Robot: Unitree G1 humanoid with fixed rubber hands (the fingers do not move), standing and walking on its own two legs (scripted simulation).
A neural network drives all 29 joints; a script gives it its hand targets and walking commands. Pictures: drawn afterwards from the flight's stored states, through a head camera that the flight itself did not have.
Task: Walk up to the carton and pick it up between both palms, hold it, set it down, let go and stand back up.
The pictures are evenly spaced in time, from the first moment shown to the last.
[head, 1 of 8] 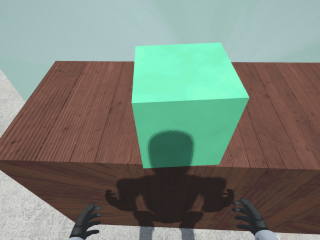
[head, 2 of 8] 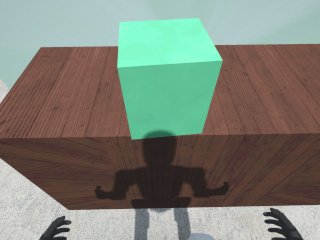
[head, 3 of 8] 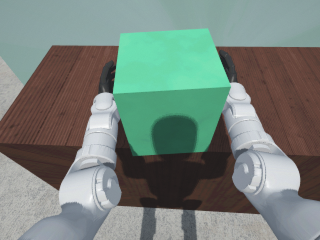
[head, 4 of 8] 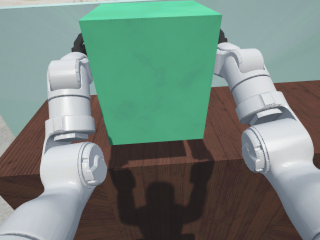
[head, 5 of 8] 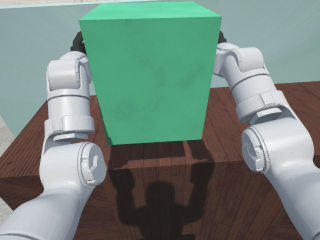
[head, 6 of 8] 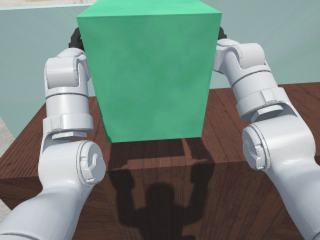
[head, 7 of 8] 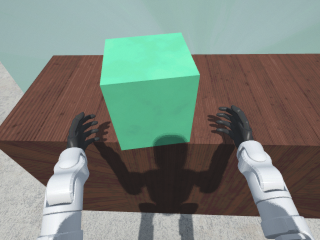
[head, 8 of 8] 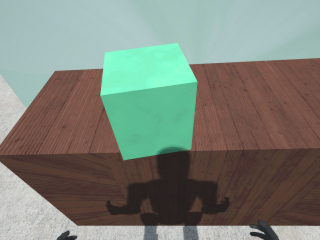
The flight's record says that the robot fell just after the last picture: no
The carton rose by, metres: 0.24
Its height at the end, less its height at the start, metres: +0.00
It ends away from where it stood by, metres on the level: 0.03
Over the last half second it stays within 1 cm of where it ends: yes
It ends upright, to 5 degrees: yes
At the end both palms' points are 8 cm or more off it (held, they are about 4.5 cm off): yes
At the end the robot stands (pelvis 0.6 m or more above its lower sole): yes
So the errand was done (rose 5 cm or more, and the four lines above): yes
